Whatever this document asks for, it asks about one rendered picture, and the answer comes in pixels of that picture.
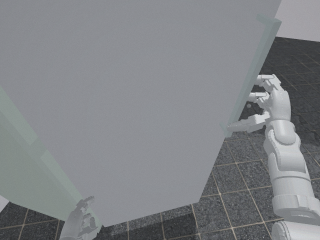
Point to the robot right hand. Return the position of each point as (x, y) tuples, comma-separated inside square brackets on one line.
[(277, 104)]

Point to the robot left hand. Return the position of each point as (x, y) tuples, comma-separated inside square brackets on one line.
[(76, 220)]

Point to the handle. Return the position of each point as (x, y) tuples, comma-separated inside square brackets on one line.
[(266, 41)]

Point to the robot right upper arm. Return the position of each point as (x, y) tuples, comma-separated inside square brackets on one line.
[(286, 230)]

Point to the fridge door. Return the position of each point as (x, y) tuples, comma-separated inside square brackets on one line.
[(127, 95)]

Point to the right robot forearm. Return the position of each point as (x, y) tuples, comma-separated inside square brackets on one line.
[(294, 199)]

